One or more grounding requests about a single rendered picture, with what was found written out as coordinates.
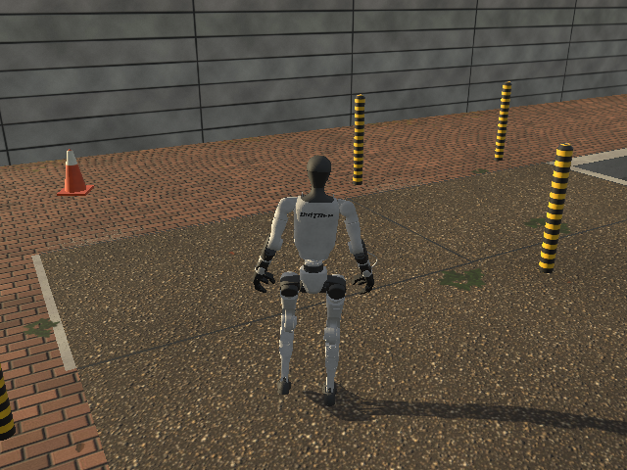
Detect robot right forearm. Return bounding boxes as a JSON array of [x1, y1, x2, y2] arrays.
[[354, 239, 372, 277]]

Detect left robot upper arm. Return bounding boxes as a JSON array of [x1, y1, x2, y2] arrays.
[[267, 197, 297, 251]]

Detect right robot upper arm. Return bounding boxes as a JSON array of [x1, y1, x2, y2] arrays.
[[338, 199, 363, 255]]

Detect robot thigh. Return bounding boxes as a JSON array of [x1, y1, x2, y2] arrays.
[[280, 271, 300, 332], [323, 274, 347, 345]]

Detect robot left hand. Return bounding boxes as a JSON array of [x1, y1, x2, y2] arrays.
[[252, 270, 275, 293]]

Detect robot right hand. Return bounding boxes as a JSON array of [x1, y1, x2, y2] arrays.
[[352, 274, 374, 295]]

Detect robot left forearm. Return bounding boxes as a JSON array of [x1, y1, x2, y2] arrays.
[[255, 235, 276, 275]]

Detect robot left thigh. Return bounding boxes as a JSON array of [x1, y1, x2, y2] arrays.
[[280, 271, 300, 332]]

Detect robot right thigh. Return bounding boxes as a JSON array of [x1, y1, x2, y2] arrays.
[[323, 274, 347, 345]]

